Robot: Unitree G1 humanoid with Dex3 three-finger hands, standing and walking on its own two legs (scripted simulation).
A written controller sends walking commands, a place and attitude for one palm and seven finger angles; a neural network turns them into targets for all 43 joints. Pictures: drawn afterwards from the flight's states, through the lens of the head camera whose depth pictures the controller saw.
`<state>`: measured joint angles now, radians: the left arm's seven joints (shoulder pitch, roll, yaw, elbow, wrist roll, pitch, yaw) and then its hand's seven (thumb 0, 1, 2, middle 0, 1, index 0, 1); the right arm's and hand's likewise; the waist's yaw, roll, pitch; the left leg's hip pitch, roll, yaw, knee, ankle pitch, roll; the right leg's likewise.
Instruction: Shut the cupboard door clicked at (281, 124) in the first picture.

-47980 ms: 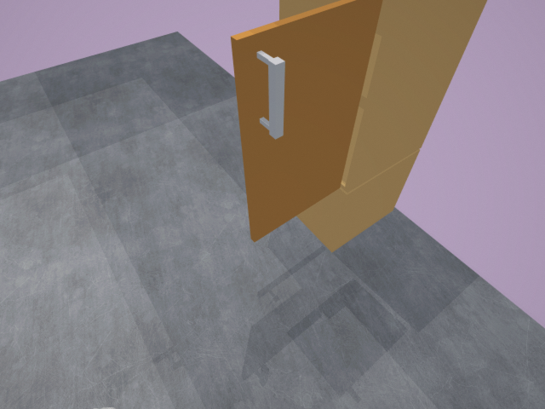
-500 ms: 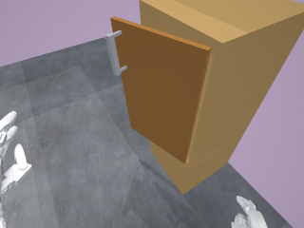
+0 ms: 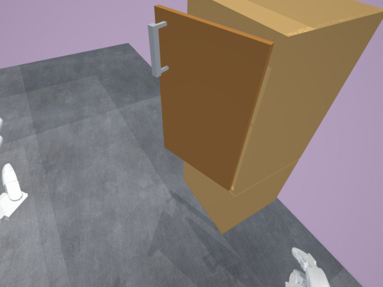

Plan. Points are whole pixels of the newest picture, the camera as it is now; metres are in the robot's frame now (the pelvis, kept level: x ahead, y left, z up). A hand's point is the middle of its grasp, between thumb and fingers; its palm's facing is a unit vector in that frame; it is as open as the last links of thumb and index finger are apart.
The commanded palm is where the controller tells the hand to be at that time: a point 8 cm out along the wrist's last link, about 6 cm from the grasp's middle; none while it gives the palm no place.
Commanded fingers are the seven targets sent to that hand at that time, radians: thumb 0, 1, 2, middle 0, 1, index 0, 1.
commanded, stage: step back with the hand held close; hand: left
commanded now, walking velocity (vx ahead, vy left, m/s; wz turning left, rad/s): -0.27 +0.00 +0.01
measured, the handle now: (159, 49) +0.71 +0.15 +0.16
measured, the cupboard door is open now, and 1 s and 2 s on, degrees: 19 19 19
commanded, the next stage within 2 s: stop stepping back and stand still in 0.86 s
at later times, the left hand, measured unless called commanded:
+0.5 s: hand out of the picture +0.13 +0.26 +0.18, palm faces +0.55 -0.71 -0.44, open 7.4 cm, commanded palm +0.07 +0.30 +0.20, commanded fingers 0.00 0.90 0.90 -0.20 -0.30 -0.20 -0.30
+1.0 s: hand out of the picture +0.07 +0.22 +0.19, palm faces +0.35 -0.84 -0.43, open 7.4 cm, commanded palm -0.01 +0.27 +0.20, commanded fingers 0.00 0.90 0.90 -0.20 -0.30 -0.20 -0.30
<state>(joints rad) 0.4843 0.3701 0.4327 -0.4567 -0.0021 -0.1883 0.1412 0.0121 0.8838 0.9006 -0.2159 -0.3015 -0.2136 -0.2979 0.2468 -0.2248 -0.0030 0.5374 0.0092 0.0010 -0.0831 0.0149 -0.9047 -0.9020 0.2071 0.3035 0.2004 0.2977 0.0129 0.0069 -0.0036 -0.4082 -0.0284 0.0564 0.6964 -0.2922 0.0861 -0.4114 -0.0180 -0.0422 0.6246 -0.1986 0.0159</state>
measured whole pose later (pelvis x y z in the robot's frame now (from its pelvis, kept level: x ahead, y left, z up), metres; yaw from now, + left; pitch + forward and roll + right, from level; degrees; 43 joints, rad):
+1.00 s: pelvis -0.16 -0.03 +0.01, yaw -1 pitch +3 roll -3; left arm 0.46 0.42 0.41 -0.56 -0.05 -0.21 0.12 0.01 0.89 0.90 -0.21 -0.30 -0.21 -0.30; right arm 0.12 -0.14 0.01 0.62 -0.02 -0.09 -0.04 0.01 -0.90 -0.90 0.21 0.30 0.20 0.30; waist 0.00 0.00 0.02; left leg -0.52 0.14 0.08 0.50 -0.07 -0.01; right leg -0.20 0.07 -0.03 0.47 -0.35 -0.02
